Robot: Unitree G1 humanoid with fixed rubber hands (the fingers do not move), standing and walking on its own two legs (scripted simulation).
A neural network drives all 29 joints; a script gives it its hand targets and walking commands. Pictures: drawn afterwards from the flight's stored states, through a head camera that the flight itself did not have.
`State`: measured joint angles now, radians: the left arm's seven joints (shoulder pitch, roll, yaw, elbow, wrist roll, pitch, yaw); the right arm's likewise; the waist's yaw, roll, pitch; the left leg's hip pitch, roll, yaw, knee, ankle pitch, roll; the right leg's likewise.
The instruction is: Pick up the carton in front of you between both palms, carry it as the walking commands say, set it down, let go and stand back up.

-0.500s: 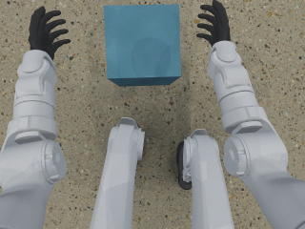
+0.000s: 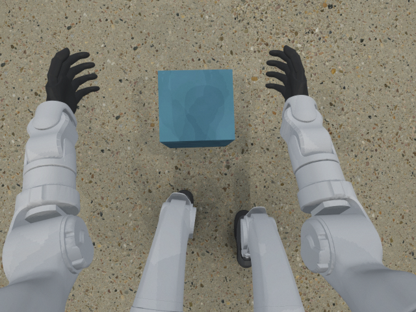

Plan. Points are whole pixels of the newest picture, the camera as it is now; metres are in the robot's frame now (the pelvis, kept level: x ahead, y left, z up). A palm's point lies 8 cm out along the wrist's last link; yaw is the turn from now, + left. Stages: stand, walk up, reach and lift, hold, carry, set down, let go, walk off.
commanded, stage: let go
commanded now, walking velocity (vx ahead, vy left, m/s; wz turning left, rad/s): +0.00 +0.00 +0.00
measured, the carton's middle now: (196, 114) +0.50 +0.09 -0.49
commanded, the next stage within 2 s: stand in 1.28 s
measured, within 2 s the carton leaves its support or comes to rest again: neither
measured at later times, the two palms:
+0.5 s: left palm (15, 161) +0.31 +0.29 +0.02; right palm (369, 160) +0.37 -0.15 +0.02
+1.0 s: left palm (37, 243) +0.25 +0.21 +0.09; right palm out of the picture +0.27 -0.26 +0.10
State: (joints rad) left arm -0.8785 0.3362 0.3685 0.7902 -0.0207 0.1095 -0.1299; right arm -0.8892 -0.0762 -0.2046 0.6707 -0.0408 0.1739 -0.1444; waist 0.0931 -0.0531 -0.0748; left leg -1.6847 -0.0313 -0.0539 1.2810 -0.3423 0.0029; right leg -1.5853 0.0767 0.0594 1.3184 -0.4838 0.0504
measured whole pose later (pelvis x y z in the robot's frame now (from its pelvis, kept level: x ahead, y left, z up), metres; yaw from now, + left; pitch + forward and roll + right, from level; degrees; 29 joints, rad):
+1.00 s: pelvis +0.10 -0.03 +0.16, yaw +3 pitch -1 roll +1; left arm 0.23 0.22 0.05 0.43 0.01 0.09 -0.08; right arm 0.23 -0.21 -0.04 0.43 0.00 0.08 0.05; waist 0.00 -0.03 0.07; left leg -0.17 -0.01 -0.06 0.40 -0.21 -0.03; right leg -0.09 0.04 0.07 0.45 -0.32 -0.03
